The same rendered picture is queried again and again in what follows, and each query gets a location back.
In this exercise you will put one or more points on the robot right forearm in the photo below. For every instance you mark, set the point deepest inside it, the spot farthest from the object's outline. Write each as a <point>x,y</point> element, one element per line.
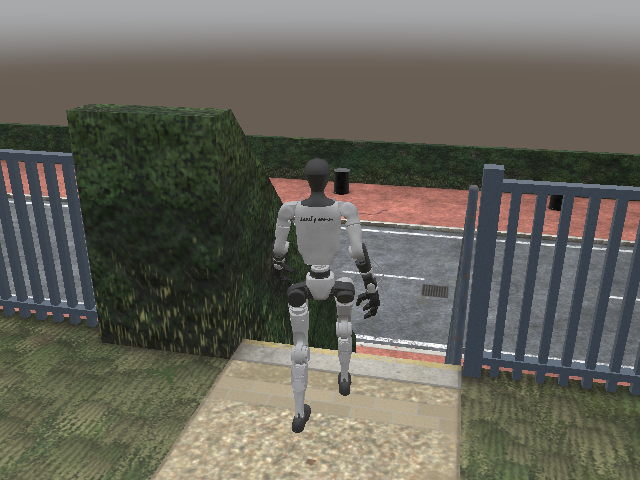
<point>366,272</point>

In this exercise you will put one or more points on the robot right upper arm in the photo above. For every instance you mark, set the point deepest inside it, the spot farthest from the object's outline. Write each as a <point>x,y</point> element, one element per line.
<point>350,212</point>

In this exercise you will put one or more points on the robot left hand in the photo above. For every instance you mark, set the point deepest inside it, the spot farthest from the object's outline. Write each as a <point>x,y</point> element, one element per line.
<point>287,268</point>

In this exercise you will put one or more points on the robot left thigh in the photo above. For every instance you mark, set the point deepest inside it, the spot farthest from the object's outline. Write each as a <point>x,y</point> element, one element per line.
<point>299,317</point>

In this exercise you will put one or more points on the robot right hand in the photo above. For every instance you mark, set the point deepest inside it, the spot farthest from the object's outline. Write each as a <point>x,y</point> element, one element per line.
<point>373,303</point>

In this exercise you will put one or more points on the robot left shin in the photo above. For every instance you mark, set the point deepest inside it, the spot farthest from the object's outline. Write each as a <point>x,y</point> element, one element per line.
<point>299,380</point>

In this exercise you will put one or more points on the robot left forearm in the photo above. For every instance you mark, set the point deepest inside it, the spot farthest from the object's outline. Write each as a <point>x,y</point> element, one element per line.
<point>278,259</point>

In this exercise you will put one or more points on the robot left upper arm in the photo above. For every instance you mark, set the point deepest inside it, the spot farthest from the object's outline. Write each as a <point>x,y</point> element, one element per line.
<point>286,212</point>

